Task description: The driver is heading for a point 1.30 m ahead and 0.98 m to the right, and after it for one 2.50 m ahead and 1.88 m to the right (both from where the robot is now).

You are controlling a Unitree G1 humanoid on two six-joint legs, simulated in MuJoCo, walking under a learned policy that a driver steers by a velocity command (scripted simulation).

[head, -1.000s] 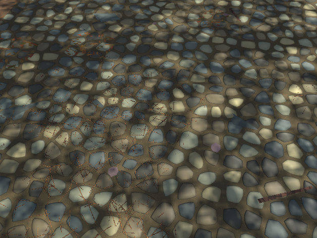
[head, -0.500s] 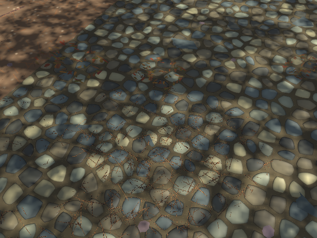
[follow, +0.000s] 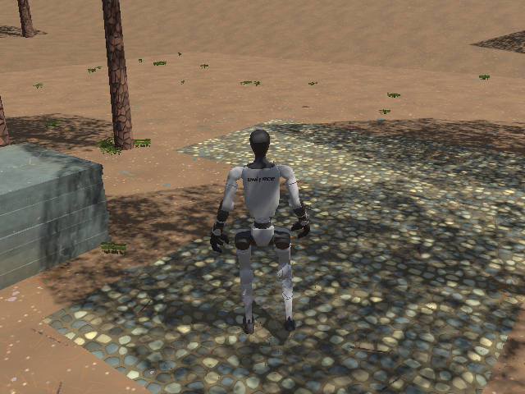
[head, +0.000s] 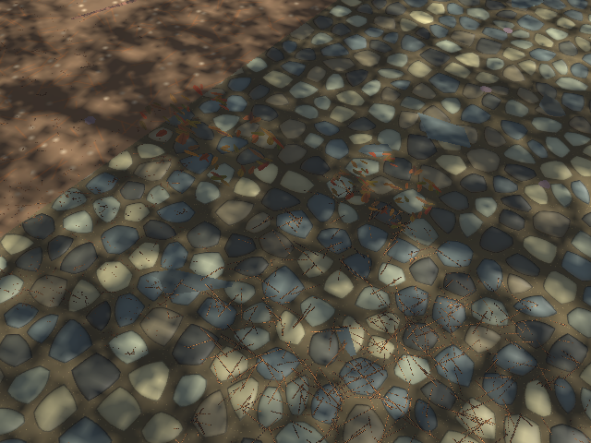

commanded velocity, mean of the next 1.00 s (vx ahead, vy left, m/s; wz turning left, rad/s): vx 0.50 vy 0.00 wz -0.50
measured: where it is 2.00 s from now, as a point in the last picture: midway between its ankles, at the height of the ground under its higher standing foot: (495, 278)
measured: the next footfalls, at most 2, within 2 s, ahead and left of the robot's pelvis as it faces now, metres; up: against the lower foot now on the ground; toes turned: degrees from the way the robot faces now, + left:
right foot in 0.40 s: +0.36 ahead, -0.17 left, +0.00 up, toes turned -16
left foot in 0.88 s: +0.69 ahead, -0.08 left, +0.00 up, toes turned -34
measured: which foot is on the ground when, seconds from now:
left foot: down 0.00-0.42, up 0.44-0.86, down 0.88-1.00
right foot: up 0.00-0.38, down 0.40-0.88, up 0.90-1.00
